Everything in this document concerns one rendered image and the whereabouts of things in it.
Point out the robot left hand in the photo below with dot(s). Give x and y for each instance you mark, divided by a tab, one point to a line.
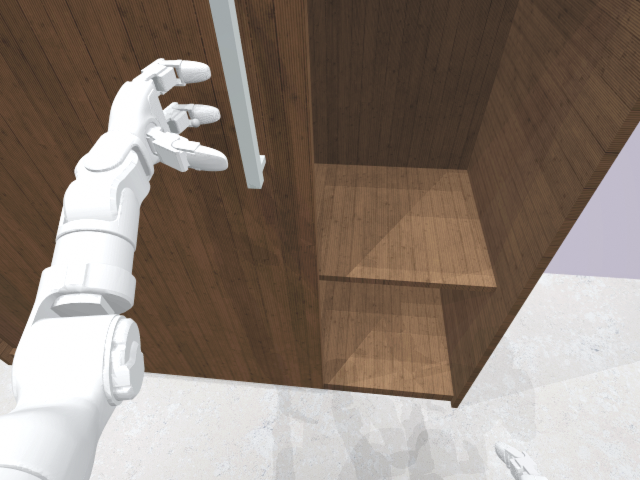
136	109

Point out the handle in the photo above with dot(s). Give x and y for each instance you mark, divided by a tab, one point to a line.
230	48

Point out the robot left forearm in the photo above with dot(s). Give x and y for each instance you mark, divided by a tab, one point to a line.
91	269

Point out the left robot upper arm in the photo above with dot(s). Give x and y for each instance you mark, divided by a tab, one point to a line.
71	374

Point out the wardrobe door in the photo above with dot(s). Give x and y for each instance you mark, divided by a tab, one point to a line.
227	277
15	310

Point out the robot right hand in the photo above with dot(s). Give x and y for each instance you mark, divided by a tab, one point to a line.
521	466

